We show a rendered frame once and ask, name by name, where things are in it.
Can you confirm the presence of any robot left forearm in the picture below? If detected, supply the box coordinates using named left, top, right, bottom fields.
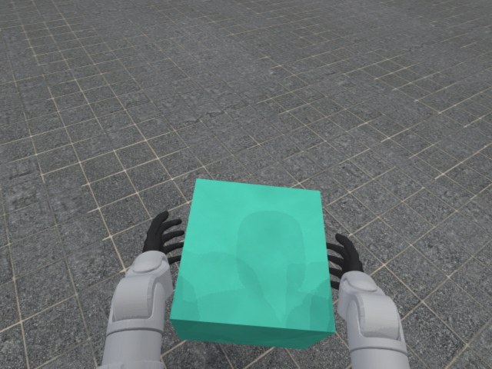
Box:
left=96, top=251, right=173, bottom=369

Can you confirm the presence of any carton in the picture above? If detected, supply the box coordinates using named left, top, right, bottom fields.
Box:
left=169, top=178, right=336, bottom=349

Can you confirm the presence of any robot left hand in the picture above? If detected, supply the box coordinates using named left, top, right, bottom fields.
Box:
left=142, top=211, right=185, bottom=265

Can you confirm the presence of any robot right forearm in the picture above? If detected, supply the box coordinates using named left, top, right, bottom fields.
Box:
left=337, top=271, right=410, bottom=369

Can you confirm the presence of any robot right hand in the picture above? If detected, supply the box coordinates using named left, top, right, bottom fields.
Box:
left=326, top=234, right=364, bottom=291

